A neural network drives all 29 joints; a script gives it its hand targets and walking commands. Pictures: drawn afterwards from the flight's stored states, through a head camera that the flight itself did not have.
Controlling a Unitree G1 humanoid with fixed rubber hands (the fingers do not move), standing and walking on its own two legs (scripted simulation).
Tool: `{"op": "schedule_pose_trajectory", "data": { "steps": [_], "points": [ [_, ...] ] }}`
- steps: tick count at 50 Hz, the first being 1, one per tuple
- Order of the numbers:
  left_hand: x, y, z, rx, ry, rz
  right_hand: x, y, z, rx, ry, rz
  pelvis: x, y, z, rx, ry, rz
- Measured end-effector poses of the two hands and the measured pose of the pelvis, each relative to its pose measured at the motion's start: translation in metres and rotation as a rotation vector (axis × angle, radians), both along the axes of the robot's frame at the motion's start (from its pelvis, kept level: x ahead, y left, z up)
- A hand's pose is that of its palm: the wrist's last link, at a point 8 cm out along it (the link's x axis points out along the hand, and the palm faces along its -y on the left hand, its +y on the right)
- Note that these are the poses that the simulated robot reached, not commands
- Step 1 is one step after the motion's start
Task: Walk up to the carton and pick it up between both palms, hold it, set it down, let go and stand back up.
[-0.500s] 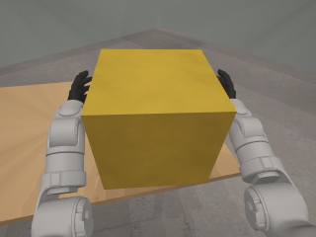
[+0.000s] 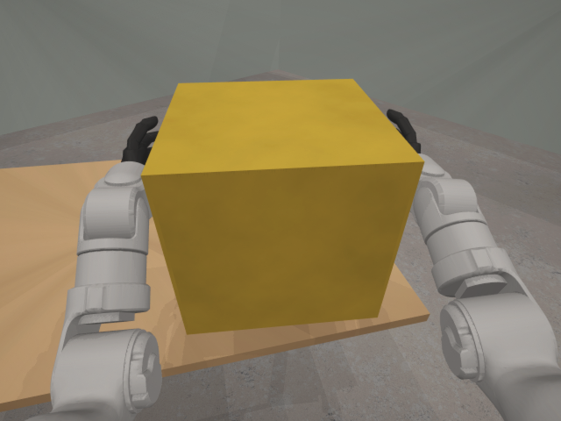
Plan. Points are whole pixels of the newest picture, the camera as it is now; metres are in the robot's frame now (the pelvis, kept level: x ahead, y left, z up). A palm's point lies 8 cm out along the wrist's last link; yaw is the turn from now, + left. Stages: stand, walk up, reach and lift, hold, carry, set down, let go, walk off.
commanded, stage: reach and lift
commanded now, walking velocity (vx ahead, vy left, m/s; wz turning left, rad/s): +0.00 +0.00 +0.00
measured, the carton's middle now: (275, 197) +0.39 +0.01 +0.19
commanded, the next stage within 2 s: hold in 0.66 s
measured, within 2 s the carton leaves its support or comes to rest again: neither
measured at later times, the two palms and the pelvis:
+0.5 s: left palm (143, 158) +0.38 +0.18 +0.26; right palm (415, 151) +0.38 -0.18 +0.27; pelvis +0.01 +0.00 +0.00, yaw -1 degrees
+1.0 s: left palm (139, 147) +0.37 +0.18 +0.28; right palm (420, 138) +0.38 -0.18 +0.29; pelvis +0.01 -0.01 +0.00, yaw +0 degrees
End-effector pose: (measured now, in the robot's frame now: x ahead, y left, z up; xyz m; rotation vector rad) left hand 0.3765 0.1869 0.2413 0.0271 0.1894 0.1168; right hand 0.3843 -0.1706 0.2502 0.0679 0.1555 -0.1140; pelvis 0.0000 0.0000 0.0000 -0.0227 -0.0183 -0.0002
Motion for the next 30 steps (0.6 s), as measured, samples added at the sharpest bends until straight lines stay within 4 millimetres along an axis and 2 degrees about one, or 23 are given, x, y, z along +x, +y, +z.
{"op": "schedule_pose_trajectory", "data": {
  "steps": [9, 15, 30],
  "points": [
    [0.003, -0.008, 0.002, 0.001, 0.020, -0.013, -0.002, -0.009, 0.001, 0.001, 0.022, -0.013, 0.003, 0.003, 0.000, -0.002, 0.001, -0.010],
    [0.003, -0.012, 0.011, -0.001, 0.004, -0.006, -0.002, -0.012, 0.008, 0.008, 0.010, -0.014, 0.005, 0.002, 0.000, -0.001, 0.006, -0.017],
    [0.002, -0.010, 0.023, -0.032, 0.020, -0.001, -0.001, -0.010, 0.025, -0.011, 0.032, -0.006, 0.006, -0.006, 0.000, 0.000, 0.000, -0.008]
  ]
}}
